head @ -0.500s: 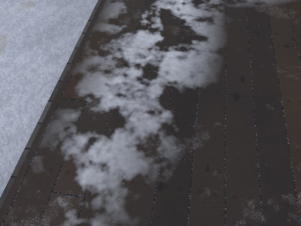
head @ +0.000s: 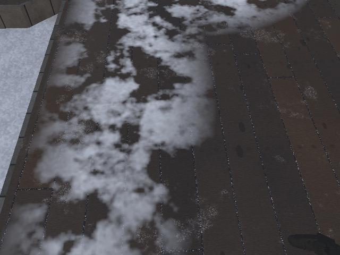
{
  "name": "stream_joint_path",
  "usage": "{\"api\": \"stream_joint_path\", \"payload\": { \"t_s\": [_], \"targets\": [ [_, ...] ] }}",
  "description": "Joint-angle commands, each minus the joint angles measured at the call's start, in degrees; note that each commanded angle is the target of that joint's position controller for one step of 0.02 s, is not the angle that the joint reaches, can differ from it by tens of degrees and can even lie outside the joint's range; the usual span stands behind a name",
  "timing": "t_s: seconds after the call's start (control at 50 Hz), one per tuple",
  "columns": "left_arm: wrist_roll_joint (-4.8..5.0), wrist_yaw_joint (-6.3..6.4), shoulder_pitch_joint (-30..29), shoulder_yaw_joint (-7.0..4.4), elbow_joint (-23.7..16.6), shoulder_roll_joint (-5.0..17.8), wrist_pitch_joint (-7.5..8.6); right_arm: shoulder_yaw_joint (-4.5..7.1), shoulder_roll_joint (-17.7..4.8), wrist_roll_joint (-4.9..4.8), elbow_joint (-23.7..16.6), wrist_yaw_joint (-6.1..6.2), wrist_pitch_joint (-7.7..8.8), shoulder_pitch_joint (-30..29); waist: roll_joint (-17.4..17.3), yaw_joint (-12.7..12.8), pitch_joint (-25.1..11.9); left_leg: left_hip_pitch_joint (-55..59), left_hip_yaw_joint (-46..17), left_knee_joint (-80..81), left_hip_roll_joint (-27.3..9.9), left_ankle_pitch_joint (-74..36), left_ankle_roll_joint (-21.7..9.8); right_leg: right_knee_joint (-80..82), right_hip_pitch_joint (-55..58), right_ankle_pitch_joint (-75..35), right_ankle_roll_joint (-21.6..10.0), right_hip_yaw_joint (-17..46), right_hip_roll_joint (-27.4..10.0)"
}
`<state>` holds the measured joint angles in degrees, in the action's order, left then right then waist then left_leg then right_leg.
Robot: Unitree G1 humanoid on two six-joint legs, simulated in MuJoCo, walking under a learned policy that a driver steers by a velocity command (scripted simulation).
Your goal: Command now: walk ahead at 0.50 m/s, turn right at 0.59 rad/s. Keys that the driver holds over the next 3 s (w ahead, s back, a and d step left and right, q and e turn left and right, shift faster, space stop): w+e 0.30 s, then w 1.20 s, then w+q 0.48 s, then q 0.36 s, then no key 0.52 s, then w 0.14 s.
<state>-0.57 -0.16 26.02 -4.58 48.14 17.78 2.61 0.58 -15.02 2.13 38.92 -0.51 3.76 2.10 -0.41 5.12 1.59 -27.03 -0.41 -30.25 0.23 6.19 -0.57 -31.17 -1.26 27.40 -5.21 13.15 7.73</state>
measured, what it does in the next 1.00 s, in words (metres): walks ahead, turning right: right foot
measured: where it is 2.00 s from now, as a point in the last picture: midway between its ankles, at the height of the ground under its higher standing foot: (243, 132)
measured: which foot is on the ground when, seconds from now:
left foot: down 0.00-0.50, up 0.52-1.00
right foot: up 0.00-0.48, down 0.50-1.00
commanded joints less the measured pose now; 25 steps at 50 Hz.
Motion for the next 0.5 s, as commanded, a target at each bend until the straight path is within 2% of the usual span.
{"api": "stream_joint_path", "payload": {
  "t_s": [0.02,0.04,0.06,0.08,0.1,0.14,0.2,0.26,0.32,0.36,0.4,0.42,0.46,0.48,0.5],
  "targets": [
    [1.68,-0.38,3.1,0.30,-8.2,0.9,1.33,5.41,-18.7,1.44,0.5,1.81,0.31,20.0,-20.6,-7.2,-20.0,43.3,-45.1,15.6,-27.0,22.0,-10.4,-36.9,-32.2,5.8,0.5,-5.7,1.9],
    [-0.35,0.25,0.9,-0.12,-5.5,5.7,0.13,4.57,-12.5,0.52,-0.3,1.44,-0.30,15.7,-8.0,-6.4,-11.5,35.6,-42.3,15.7,-25.0,28.9,-10.1,-41.5,-36.6,0.6,0.0,-5.4,-4.3],
    [-0.70,-0.43,-3.3,-0.33,-5.7,6.0,-0.15,3.40,-7.9,-0.02,-0.7,1.22,-0.34,12.6,-2.2,-6.4,-5.3,28.3,-31.8,16.2,-21.9,24.5,-8.9,-39.9,-35.4,-5.1,0.3,-6.2,-6.2],
    [-0.63,-0.95,-5.1,-0.12,-6.0,4.9,-0.36,2.86,-6.1,0.09,-0.2,1.02,-0.24,11.3,-1.2,-5.7,-2.5,23.9,-23.3,17.1,-18.9,15.0,-7.8,-37.7,-33.9,-7.9,0.9,-6.9,-7.9],
    [-1.21,-1.50,-6.2,-0.09,-6.1,4.4,-0.90,2.63,-5.6,-0.09,0.6,1.14,0.06,12.0,-3.5,-5.5,-1.2,21.5,-17.0,17.8,-16.6,7.8,-7.0,-36.2,-32.9,-8.8,1.4,-7.5,-9.2],
    [-1.45,-2.41,-5.7,0.16,-6.3,3.5,-1.99,2.72,-5.9,-0.69,2.1,0.87,1.19,13.9,-6.4,-4.8,-1.3,19.7,-10.7,18.7,-15.3,-1.5,-6.8,-35.8,-31.6,-10.2,2.2,-8.6,-9.9],
    [-1.47,-3.16,-10.3,0.51,-8.1,2.7,-2.60,3.08,-6.3,-1.29,3.4,0.38,2.24,15.5,-5.3,-4.9,-0.8,21.7,-4.4,20.1,-15.4,-9.6,-7.6,-35.0,-36.6,-14.2,2.8,-9.2,-10.7],
    [-1.45,-3.66,-16.2,0.97,-10.2,1.8,-2.53,3.14,-6.3,-1.23,4.8,0.37,2.09,17.4,-4.7,-5.7,0.5,23.1,1.6,20.8,-14.3,-14.0,-7.6,-29.5,-40.2,-19.4,3.6,-10.8,-11.1],
    [-1.28,-4.33,-22.1,1.99,-12.0,0.0,-2.12,3.09,-6.2,-1.16,5.9,0.32,1.94,18.6,-4.5,-7.0,1.8,23.0,6.4,20.9,-12.8,-15.1,-6.7,-18.3,-37.7,-25.4,3.3,-13.4,-10.8],
    [-1.49,-4.58,-25.9,2.62,-13.3,-0.9,-1.84,3.16,-7.0,-1.14,7.2,0.40,1.88,20.8,-4.5,-8.1,2.9,23.8,7.6,21.3,-13.5,-16.7,-6.6,-11.4,-35.0,-25.6,2.3,-15.7,-10.1],
    [-1.77,-4.41,-27.4,2.85,-13.7,-0.7,-1.68,3.22,-7.7,-1.11,8.7,0.59,1.47,22.7,-4.5,-8.4,3.5,26.8,8.2,20.5,-14.7,-20.2,-6.6,-6.8,-33.1,-23.0,0.9,-17.1,-9.2],
    [-2.00,-4.15,-27.6,2.84,-13.7,-0.5,-1.56,3.21,-8.1,-1.09,9.5,0.70,1.13,23.6,-4.5,-8.2,3.4,28.6,8.6,19.1,-15.2,-24.2,-6.5,-5.0,-31.8,-21.0,0.0,-17.8,-8.4],
    [-2.42,-3.37,-24.9,2.49,-12.8,0.4,-1.20,3.30,-9.7,-1.00,10.7,0.98,0.45,24.1,-5.6,-6.3,1.1,31.6,9.9,11.9,-15.8,-41.8,-6.1,-2.6,-25.8,-15.4,-2.2,-19.5,-5.1],
    [-2.60,-2.98,-19.8,2.02,-11.1,1.3,-0.79,3.30,-10.3,-0.97,11.2,1.07,0.02,24.2,-5.7,-3.9,-2.0,32.1,10.8,4.7,-15.6,-47.8,-5.8,-0.4,-19.7,-14.2,-3.5,-19.7,-3.3],
    [-3.06,-2.44,-11.0,1.33,-8.0,2.3,-0.17,3.01,-10.0,-1.36,11.1,1.17,-0.36,23.6,-4.1,0.3,-7.0,28.0,12.7,-6.2,-14.2,-44.9,-4.8,4.0,-7.4,-17.4,-5.0,-19.2,-2.3]
  ]
}}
